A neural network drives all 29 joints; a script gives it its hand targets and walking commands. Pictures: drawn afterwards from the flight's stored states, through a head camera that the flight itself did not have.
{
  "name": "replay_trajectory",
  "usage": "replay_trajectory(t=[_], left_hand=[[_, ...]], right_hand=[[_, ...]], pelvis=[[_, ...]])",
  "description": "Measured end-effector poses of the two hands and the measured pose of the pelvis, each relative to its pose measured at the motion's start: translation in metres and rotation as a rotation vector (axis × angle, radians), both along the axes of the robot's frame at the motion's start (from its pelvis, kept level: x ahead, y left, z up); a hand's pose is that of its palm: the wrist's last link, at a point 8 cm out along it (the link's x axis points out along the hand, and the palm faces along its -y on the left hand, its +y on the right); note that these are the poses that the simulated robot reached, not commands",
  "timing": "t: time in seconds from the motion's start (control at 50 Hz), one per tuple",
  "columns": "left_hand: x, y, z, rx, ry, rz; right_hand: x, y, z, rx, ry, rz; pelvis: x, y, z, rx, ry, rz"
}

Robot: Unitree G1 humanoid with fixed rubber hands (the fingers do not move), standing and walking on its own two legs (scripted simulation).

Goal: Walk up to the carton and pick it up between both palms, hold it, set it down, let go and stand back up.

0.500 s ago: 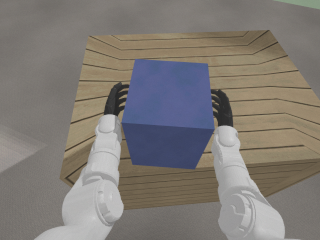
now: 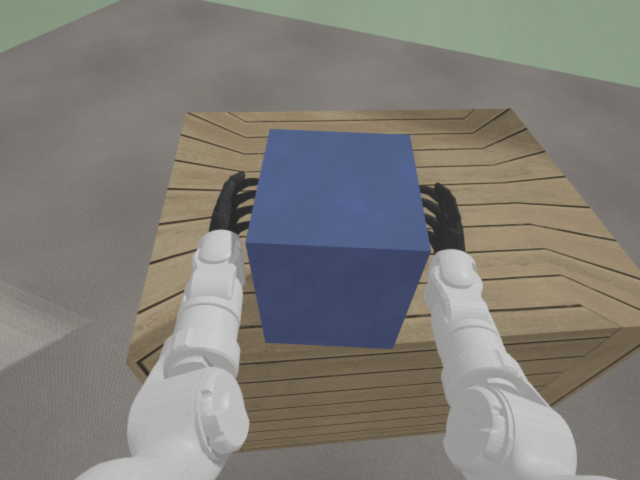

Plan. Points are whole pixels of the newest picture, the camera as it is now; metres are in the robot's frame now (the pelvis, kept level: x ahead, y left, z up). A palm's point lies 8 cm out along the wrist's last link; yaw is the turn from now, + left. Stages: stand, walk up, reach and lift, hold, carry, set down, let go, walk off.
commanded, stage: reach and lift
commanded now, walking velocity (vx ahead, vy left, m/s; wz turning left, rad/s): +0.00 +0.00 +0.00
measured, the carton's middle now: (334, 244) +0.44 +0.01 +0.03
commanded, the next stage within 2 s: none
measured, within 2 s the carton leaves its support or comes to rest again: neither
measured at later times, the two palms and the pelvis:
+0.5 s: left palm (228, 227) +0.39 +0.15 +0.11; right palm (458, 242) +0.38 -0.14 +0.11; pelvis +0.00 +0.00 +0.00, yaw +0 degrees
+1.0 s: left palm (222, 224) +0.36 +0.15 +0.14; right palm (472, 243) +0.35 -0.14 +0.14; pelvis -0.01 +0.00 +0.00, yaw +1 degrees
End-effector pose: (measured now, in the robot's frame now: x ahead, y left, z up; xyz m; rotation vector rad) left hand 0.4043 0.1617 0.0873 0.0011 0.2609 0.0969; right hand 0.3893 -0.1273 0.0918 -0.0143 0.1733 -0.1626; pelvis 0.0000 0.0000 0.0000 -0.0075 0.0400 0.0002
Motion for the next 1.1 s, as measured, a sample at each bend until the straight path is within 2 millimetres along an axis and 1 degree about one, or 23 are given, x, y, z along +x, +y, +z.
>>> replay_trajectory(t=[0.1,0.34,0.62,0.8,1.1], left_hand=[[-0.003,0.0,0.008,0.009,0.002,-0.004],[-0.012,-0.005,0.01,0.034,0.005,0.002],[-0.019,-0.008,0.031,0.056,-0.017,0.007],[-0.031,-0.008,0.04,0.07,-0.028,0.01],[-0.048,-0.01,0.064,0.086,-0.043,0.012]], right_hand=[[-0.003,-0.001,0.008,0.005,-0.004,0.001],[-0.007,-0.005,0.01,0.012,-0.014,0.014],[-0.013,-0.009,0.025,0.009,-0.046,0.026],[-0.023,-0.009,0.033,0.011,-0.065,0.03],[-0.04,-0.01,0.049,0.016,-0.088,0.03]], pelvis=[[-0.002,0.001,0.0,0.001,-0.036,-0.003],[0.0,0.002,0.0,-0.002,-0.065,-0.004],[-0.002,-0.004,0.0,0.001,-0.12,0.009],[-0.005,-0.005,-0.001,0.002,-0.148,0.019],[-0.016,-0.003,-0.001,0.003,-0.19,0.019]])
